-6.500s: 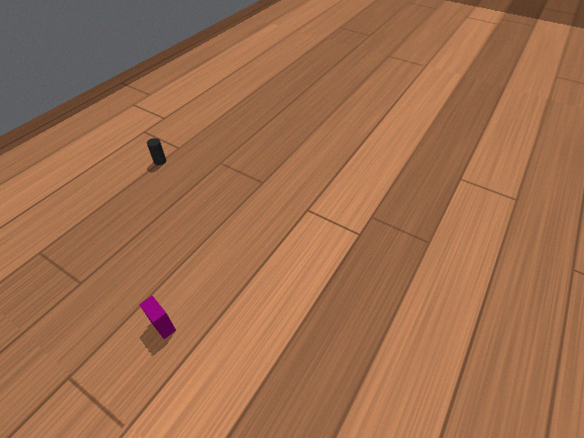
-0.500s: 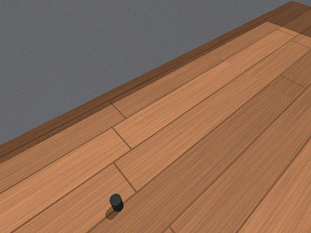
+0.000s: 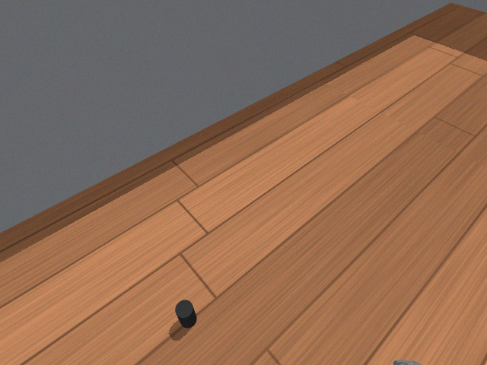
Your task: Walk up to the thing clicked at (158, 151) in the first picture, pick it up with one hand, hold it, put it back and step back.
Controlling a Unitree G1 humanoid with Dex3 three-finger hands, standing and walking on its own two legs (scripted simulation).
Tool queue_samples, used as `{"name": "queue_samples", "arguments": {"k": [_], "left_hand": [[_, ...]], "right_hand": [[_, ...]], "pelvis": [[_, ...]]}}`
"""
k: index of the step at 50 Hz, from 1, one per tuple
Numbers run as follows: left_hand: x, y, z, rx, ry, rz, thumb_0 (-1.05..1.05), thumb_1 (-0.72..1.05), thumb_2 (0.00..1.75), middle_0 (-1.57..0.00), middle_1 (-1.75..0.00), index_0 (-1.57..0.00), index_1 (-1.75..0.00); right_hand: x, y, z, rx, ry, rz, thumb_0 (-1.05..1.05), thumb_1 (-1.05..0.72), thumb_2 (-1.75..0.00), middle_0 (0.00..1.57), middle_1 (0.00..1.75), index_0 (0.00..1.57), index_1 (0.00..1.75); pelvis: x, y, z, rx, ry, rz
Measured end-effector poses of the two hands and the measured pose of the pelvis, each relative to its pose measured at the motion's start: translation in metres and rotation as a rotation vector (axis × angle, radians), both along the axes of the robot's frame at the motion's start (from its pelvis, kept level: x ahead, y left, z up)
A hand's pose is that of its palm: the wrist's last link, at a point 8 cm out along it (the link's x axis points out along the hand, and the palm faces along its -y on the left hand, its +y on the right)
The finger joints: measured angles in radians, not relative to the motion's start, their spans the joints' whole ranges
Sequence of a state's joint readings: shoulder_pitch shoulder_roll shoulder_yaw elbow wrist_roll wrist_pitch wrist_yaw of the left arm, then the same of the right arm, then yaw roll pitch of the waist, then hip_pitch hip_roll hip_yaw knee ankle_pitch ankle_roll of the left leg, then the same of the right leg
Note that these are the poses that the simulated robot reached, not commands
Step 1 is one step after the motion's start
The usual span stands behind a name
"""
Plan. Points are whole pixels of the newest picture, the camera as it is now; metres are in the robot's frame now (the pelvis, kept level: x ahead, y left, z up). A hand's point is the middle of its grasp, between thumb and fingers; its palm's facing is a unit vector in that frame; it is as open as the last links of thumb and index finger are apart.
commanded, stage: stand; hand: left
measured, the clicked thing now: (186, 314) +0.43 +0.22 -0.72
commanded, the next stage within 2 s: go down in 1.84 s
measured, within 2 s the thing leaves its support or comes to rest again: neither
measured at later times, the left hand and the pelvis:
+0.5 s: hand out of the picture +0.05 +0.25 -0.16, palm faces -0.02 -0.94 -0.34, open 7.4 cm; pelvis -0.01 +0.00 +0.00, yaw +0 degrees
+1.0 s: hand out of the picture +0.08 +0.25 -0.16, palm faces -0.02 -0.94 -0.34, open 7.4 cm; pelvis +0.00 +0.00 +0.00, yaw +0 degrees
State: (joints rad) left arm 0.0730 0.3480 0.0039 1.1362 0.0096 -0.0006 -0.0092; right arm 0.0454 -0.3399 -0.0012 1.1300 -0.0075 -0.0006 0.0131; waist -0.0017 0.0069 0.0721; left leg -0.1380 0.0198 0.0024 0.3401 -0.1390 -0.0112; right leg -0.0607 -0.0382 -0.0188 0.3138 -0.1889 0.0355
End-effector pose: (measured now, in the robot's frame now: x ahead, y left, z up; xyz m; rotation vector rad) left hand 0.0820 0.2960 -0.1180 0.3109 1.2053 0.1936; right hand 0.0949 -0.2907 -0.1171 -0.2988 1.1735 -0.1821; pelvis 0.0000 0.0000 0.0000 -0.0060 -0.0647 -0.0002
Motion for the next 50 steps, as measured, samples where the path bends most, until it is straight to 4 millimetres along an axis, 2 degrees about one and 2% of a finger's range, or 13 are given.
{"name": "queue_samples", "arguments": {"k": [11, 17, 23, 37, 50], "left_hand": [[-0.034, 0.002, -0.003, 0.001, 0.054, 0.017, 0.0, 0.9, 0.9, -0.21, -0.3, -0.2, -0.3], [-0.043, 0.001, -0.005, 0.001, 0.08, 0.026, 0.0, 0.9, 0.9, -0.21, -0.3, -0.2, -0.3], [-0.04, -0.001, -0.004, 0.002, 0.075, 0.021, 0.0, 0.9, 0.9, -0.21, -0.3, -0.2, -0.3], [-0.015, -0.004, -0.001, 0.0, 0.015, 0.003, 0.0, 0.9, 0.9, -0.21, -0.3, -0.2, -0.3], [-0.012, -0.003, -0.001, 0.0, 0.02, 0.005, 0.0, 0.9, 0.9, -0.21, -0.3, -0.2, -0.3]], "right_hand": [[-0.038, -0.008, -0.004, -0.006, 0.072, -0.023, 0.0, -0.9, -0.9, 0.21, 0.3, 0.2, 0.3], [-0.049, -0.011, -0.006, -0.01, 0.104, -0.028, 0.0, -0.9, -0.9, 0.21, 0.3, 0.2, 0.3], [-0.045, -0.011, -0.007, -0.006, 0.097, -0.026, 0.0, -0.9, -0.9, 0.21, 0.3, 0.2, 0.3], [-0.025, -0.009, -0.003, -0.005, 0.051, -0.009, 0.0, -0.9, -0.9, 0.21, 0.3, 0.2, 0.3], [-0.022, -0.011, -0.002, -0.015, 0.052, -0.007, 0.0, -0.9, -0.9, 0.21, 0.3, 0.2, 0.3]], "pelvis": [[-0.01, -0.001, 0.0, -0.001, 0.013, 0.004], [-0.01, -0.003, 0.0, 0.0, 0.018, 0.006], [-0.008, -0.004, 0.0, 0.0, 0.018, 0.005], [-0.002, -0.006, 0.0, 0.0, 0.017, 0.004], [0.002, -0.005, 0.0, 0.002, 0.015, 0.003]]}}
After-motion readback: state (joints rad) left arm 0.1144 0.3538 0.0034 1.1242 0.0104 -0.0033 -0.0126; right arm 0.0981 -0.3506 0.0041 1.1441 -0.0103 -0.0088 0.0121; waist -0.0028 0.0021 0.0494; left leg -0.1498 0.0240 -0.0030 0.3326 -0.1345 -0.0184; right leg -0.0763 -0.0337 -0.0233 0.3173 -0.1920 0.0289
